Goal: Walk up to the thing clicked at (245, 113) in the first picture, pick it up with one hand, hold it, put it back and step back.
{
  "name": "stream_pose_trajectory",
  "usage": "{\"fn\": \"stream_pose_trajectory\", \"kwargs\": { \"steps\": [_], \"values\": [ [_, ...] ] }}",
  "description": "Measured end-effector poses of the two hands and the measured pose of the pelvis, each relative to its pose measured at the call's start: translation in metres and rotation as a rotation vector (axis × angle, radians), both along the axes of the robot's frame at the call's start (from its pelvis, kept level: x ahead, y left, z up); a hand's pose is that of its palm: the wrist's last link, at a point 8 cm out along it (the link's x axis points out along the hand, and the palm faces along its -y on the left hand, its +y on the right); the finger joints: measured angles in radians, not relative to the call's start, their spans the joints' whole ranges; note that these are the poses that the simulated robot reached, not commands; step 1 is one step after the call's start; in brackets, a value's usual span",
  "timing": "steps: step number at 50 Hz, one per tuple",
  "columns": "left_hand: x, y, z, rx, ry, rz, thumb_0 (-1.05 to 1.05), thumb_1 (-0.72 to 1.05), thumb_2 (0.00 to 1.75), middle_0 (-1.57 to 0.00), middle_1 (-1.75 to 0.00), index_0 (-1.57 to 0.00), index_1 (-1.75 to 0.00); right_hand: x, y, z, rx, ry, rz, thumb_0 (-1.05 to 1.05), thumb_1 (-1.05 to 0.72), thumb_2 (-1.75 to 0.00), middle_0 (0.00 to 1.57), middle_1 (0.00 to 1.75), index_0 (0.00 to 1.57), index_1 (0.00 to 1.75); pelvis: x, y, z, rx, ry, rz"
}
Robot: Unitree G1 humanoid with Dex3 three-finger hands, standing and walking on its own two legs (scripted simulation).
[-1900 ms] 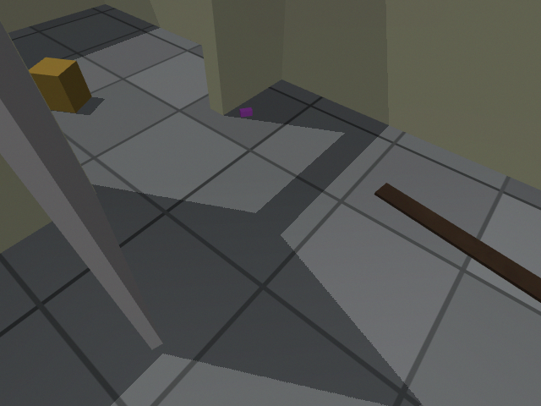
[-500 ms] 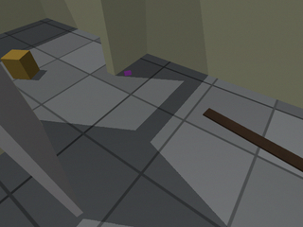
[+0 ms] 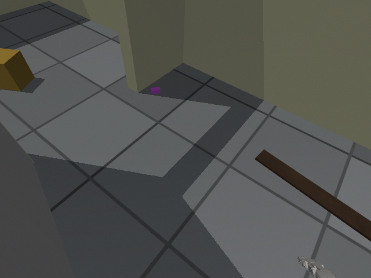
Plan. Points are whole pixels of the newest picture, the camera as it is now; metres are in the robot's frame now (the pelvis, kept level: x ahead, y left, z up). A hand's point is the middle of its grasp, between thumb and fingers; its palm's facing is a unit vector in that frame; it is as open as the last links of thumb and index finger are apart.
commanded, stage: walk up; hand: left
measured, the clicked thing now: (155, 90) +1.63 +0.23 -0.74
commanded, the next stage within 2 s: none
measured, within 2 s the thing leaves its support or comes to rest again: neither
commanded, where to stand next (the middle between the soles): +1.23 +0.01 m, yaw -1 degrees
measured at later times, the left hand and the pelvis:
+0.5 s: hand (96, 210) +0.31 +0.23 -0.11, palm faces +0.00 -0.92 -0.40, open 7.4 cm; pelvis +0.27 -0.05 +0.01, yaw +1 degrees
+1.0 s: hand (105, 133) +0.59 +0.28 -0.13, palm faces -0.08 -0.94 -0.33, open 7.4 cm; pelvis +0.52 +0.01 +0.01, yaw +0 degrees
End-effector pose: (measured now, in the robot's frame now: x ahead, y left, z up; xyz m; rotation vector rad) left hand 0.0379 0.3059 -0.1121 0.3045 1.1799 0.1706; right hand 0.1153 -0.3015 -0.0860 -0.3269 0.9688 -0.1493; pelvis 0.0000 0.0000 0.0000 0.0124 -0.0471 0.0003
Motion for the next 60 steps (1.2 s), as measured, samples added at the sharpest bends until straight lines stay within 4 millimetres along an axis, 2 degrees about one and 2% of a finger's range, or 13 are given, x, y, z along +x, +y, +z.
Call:
{"fn": "stream_pose_trajectory", "kwargs": {
  "steps": [8,11,14,18,25,31,34,36,40,47,54,58,60],
  "values": [
    [0.128,-0.004,0.030,0.018,-0.082,-0.106,0.01,0.90,0.90,-0.20,-0.30,-0.21,-0.30,0.019,-0.033,0.005,-0.018,0.093,-0.071,0.01,-0.91,-0.90,0.21,0.30,0.21,0.30,0.081,-0.012,0.012,0.008,0.005,-0.024],
    [0.169,-0.006,0.037,0.054,-0.091,-0.103,0.01,0.90,0.90,-0.20,-0.30,-0.21,-0.30,0.036,-0.051,-0.005,-0.015,0.132,-0.099,0.01,-0.90,-0.90,0.21,0.30,0.21,0.30,0.119,-0.023,0.009,0.011,0.009,-0.024],
    [0.207,-0.010,0.037,0.104,-0.112,-0.092,0.01,0.90,0.90,-0.20,-0.30,-0.21,-0.30,0.065,-0.072,-0.023,-0.016,0.162,-0.109,0.01,-0.90,-0.90,0.21,0.30,0.21,0.30,0.160,-0.040,-0.004,0.013,0.014,-0.020],
    [0.238,-0.021,0.039,0.125,-0.153,-0.042,0.01,0.91,0.90,-0.20,-0.30,-0.21,-0.30,0.120,-0.080,-0.035,-0.021,0.203,-0.076,0.01,-0.91,-0.90,0.20,0.30,0.21,0.30,0.199,-0.050,-0.007,-0.016,0.009,-0.004],
    [0.260,-0.031,0.042,0.087,-0.053,0.014,0.01,0.90,0.90,-0.21,-0.30,-0.21,-0.30,0.238,-0.060,-0.015,0.020,0.124,0.011,0.01,-0.91,-0.90,0.20,0.30,0.20,0.30,0.266,-0.046,0.011,-0.033,0.018,0.011],
    [0.296,-0.011,0.022,0.054,0.007,0.054,0.01,0.90,0.90,-0.21,-0.31,-0.21,-0.30,0.333,-0.038,-0.003,-0.008,0.112,0.075,0.01,-0.91,-0.90,0.20,0.30,0.21,0.30,0.332,-0.029,0.006,-0.053,0.025,0.032],
    [0.322,0.008,0.001,0.044,0.038,0.066,0.01,0.90,0.90,-0.21,-0.31,-0.21,-0.30,0.381,-0.025,-0.003,-0.045,0.079,0.086,0.01,-0.91,-0.90,0.20,0.30,0.21,0.30,0.370,-0.013,-0.007,-0.051,0.023,0.036],
    [0.344,0.016,-0.010,0.041,0.064,0.070,0.01,0.90,0.90,-0.21,-0.31,-0.21,-0.30,0.405,-0.017,-0.002,-0.065,0.039,0.076,0.01,-0.91,-0.90,0.20,0.30,0.21,0.30,0.389,-0.003,-0.012,-0.035,0.016,0.032],
    [0.402,0.021,-0.008,0.020,0.058,0.034,0.01,0.90,0.90,-0.20,-0.30,-0.21,-0.30,0.426,-0.006,0.012,-0.063,0.022,0.022,0.00,-0.91,-0.90,0.21,0.30,0.21,0.30,0.426,0.005,-0.002,-0.025,0.011,0.023],
    [0.504,0.021,0.011,0.004,-0.008,-0.035,0.01,0.91,0.90,-0.20,-0.30,-0.21,-0.30,0.440,-0.006,0.019,-0.062,0.095,-0.032,0.00,-0.91,-0.90,0.21,0.30,0.21,0.30,0.489,0.009,0.014,-0.007,0.007,0.003],
    [0.609,0.007,0.025,0.027,-0.070,-0.085,0.01,0.91,0.90,-0.20,-0.30,-0.21,-0.30,0.461,-0.025,-0.004,-0.035,0.193,-0.094,0.01,-0.90,-0.90,0.21,0.30,0.21,0.30,0.557,-0.002,0.008,0.011,0.008,-0.002],
    [0.668,-0.006,0.025,0.067,-0.132,-0.098,0.01,0.90,0.90,-0.20,-0.30,-0.21,-0.30,0.492,-0.041,-0.029,-0.023,0.223,-0.109,0.01,-0.90,-0.90,0.21,0.30,0.21,0.30,0.600,-0.018,-0.007,-0.002,0.008,-0.001],
    [0.688,-0.013,0.028,0.073,-0.170,-0.093,0.01,0.91,0.90,-0.20,-0.30,-0.21,-0.30,0.514,-0.043,-0.035,-0.016,0.235,-0.102,0.01,-0.91,-0.90,0.21,0.30,0.21,0.30,0.615,-0.023,-0.008,-0.009,0.001,0.001]
  ]
}}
